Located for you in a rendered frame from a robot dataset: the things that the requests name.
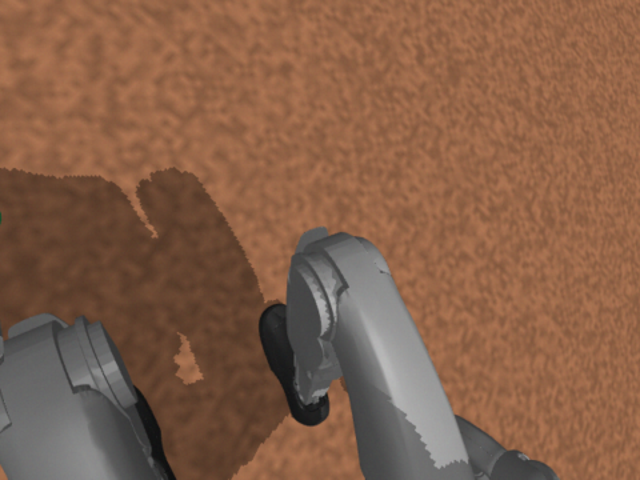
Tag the right robot arm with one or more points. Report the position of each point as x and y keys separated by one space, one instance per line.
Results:
x=515 y=465

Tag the right robot foot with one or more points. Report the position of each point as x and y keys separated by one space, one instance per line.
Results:
x=280 y=357

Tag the right robot hand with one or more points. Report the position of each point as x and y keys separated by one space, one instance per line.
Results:
x=483 y=451

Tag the left robot foot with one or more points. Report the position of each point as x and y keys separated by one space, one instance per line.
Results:
x=154 y=434

